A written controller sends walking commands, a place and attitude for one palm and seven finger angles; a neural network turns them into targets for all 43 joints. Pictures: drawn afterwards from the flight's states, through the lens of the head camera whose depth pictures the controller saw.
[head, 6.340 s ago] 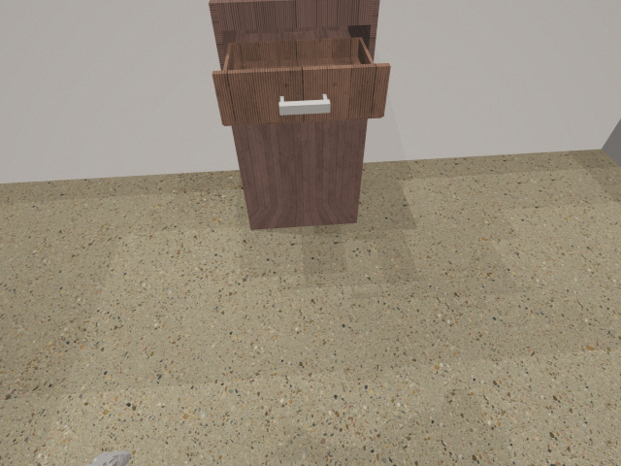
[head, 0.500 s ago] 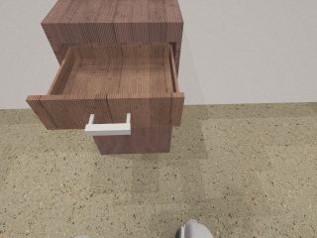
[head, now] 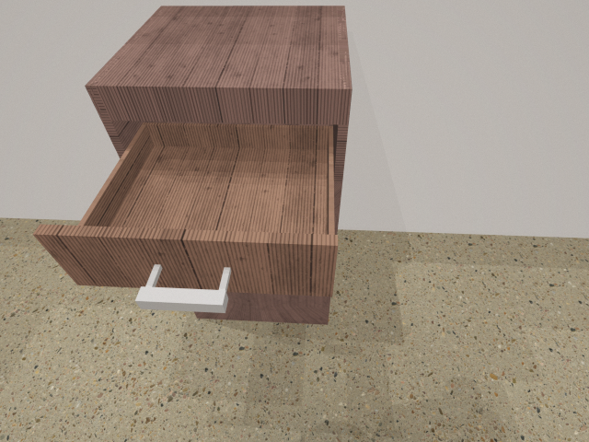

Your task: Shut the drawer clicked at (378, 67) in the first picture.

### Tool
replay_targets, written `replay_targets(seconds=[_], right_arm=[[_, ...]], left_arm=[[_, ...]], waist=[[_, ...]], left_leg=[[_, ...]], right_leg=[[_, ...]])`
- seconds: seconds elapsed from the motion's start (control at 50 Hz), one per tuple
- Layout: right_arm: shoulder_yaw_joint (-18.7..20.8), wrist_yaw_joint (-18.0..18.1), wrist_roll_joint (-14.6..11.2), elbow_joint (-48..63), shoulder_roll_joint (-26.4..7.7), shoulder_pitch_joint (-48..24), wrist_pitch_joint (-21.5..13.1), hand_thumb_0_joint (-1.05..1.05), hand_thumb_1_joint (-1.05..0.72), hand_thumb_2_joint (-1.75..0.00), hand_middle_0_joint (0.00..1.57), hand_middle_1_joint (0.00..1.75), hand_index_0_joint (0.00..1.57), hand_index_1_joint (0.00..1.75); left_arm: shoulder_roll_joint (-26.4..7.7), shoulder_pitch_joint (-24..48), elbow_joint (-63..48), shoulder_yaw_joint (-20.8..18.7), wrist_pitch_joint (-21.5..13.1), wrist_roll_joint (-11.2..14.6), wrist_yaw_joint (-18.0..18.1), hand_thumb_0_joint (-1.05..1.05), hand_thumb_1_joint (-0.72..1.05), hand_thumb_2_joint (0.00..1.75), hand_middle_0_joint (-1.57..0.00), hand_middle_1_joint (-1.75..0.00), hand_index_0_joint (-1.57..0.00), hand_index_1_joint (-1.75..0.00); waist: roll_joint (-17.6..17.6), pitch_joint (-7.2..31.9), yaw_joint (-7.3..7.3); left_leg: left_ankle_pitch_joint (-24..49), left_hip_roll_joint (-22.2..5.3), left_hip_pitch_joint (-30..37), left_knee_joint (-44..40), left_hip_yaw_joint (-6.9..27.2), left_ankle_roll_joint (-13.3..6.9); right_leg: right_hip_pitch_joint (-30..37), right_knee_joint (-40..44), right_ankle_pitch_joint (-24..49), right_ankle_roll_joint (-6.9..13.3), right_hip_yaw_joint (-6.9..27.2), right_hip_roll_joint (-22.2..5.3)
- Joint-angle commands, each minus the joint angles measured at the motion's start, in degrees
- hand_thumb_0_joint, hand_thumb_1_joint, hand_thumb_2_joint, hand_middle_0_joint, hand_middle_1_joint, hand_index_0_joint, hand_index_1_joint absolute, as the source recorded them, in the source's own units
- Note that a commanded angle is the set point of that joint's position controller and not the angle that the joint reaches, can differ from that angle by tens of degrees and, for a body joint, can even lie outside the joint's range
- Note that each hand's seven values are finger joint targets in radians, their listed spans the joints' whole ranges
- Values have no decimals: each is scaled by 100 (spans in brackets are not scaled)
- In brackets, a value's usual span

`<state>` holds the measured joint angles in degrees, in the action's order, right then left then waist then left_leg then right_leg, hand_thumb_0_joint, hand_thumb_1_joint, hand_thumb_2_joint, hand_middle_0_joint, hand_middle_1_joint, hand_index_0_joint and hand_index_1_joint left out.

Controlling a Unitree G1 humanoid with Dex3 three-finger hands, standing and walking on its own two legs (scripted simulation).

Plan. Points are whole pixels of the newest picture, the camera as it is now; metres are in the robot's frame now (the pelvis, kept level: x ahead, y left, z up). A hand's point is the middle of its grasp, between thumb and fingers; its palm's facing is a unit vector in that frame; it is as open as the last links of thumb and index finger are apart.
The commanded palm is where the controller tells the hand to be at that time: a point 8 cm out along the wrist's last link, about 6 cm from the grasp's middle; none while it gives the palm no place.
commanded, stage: come to a stop and stand still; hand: left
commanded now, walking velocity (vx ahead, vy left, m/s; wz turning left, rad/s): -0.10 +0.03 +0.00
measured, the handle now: (187, 286) +0.32 +0.20 +0.01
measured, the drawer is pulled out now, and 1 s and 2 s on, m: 0.30 0.30 0.30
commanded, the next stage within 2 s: look again from close up in 1.74 s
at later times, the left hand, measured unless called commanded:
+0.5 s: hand out of the picture -0.03 +0.21 -0.17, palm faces +0.05 -0.98 -0.20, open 7.4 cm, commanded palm none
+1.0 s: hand out of the picture +0.00 +0.18 -0.17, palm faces +0.04 -0.99 -0.16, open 7.3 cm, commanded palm none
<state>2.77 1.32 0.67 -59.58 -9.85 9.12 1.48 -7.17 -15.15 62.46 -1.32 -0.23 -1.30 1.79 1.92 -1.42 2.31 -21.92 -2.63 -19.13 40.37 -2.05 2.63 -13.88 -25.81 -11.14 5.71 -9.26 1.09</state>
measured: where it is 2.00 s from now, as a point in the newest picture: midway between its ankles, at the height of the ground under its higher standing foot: outside the picture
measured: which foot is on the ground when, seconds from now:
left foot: up 0.00-0.08, down 0.10-1.00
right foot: down 0.00-1.00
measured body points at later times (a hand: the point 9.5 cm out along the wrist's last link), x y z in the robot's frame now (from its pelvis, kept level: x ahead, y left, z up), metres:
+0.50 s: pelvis -0.01 +0.04 +0.01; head -0.01 +0.03 +0.46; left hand -0.03 +0.26 -0.15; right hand -0.01 -0.19 -0.16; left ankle -0.01 +0.14 -0.74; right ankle +0.04 -0.06 -0.74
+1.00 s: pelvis +0.02 +0.03 +0.01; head +0.03 +0.02 +0.46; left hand +0.00 +0.23 -0.16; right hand -0.01 -0.16 -0.16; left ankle -0.01 +0.14 -0.74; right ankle +0.04 -0.06 -0.74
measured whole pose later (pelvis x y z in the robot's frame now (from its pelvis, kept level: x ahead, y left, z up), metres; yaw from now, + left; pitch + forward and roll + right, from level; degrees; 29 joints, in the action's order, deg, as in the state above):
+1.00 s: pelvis +0.02 +0.03 +0.01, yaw -1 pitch +0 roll +1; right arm -0.3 1.9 0.8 -66.2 -5.0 19.2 -1.2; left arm -5.6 -17.8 67.1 0.2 -0.7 -0.6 2.3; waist 0.3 -0.5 0.5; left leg -14.1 -0.2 -5.6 20.1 -5.0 -0.6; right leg -11.4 -22.7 -11.0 2.2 -7.1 -0.8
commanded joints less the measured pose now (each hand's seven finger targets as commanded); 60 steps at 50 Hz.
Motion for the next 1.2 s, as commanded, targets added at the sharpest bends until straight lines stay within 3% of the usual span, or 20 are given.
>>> replay_targets(seconds=[0.0,0.04,0.08,0.1,0.14,0.24,0.32,0.5,0.64,0.82,1.18], right_arm=[[32,47,-35,85,-216,536,14,0,-90,-90,20,30,20,30],[27,50,-38,-17,-222,684,-34,0,-90,-90,20,30,20,30],[38,81,11,49,-440,626,-109,0,-90,-90,20,30,20,30],[34,97,33,107,-530,506,-98,0,-90,-90,20,30,20,30],[1,100,20,139,-513,270,-111,0,-90,-90,20,30,20,30],[-52,47,19,106,-442,285,-81,0,-90,-90,20,30,20,30],[-83,16,43,-12,-416,609,-78,0,-90,-90,20,30,20,30],[-172,30,18,-237,-312,1028,-207,0,-90,-90,20,30,20,30],[-227,64,-10,-460,-161,1355,-247,0,-90,-90,20,30,20,30],[-253,103,-13,-618,21,1542,-285,0,-90,-90,20,30,20,30],[-259,153,-16,-623,5,1470,-324,0,-90,-90,20,30,20,30]], left_arm=[[-1036,-263,-193,-256,-61,6,84,0,90,90,-20,-30,-20,-30],[-990,-181,-175,-252,-31,32,79,0,90,90,-20,-30,-20,-30],[-735,-241,-223,-191,-11,48,81,0,90,90,-20,-30,-20,-30],[-646,-253,-227,-165,2,34,88,0,90,90,-20,-30,-20,-30],[-663,-208,-176,-140,65,21,52,0,90,90,-20,-30,-20,-30],[-724,-304,-26,-90,82,-9,-1,0,90,90,-20,-30,-20,-30],[-702,-369,29,-73,61,-13,-5,0,90,90,-20,-30,-20,-30],[-592,-529,157,-24,-39,33,12,0,90,90,-20,-30,-20,-30],[-503,-595,263,18,-74,69,39,0,90,90,-20,-30,-20,-30],[-362,-663,362,52,-110,77,77,0,90,90,-20,-30,-20,-30],[-317,-756,421,57,-165,69,80,0,90,90,-20,-30,-20,-30]], waist=[[-833,191,-133],[-676,263,-218],[127,424,-144],[182,333,-85],[470,208,-21],[5,-377,-10],[-137,-582,-90],[-176,-219,-104],[-311,-336,-118],[-227,-348,-168],[-202,-340,-190]], left_leg=[[294,-21,467,-784,139,-40],[1305,-117,1097,-1620,125,-117],[2944,-749,1400,-1721,595,-422],[2860,-904,1122,-1792,570,-526],[2090,-878,625,-2238,704,-626],[-115,-480,78,-2657,660,-473],[-444,-329,98,-2715,611,-463],[213,-385,338,-2775,576,-454],[734,-373,518,-2690,445,-435],[1131,-360,718,-2580,337,-408],[1705,-387,1037,-2427,276,-403]], right_leg=[[330,565,2757,480,1625,-1891],[99,350,2115,140,1391,-1619],[-29,40,1351,-295,926,-987],[101,74,822,-409,802,-826],[427,38,134,-513,648,-711],[311,626,-536,-487,938,-768],[-26,892,-1087,-492,1096,-802],[339,760,-230,-460,994,-823],[360,763,78,-426,944,-832],[352,730,385,-394,975,-844],[499,733,1046,-352,956,-859]])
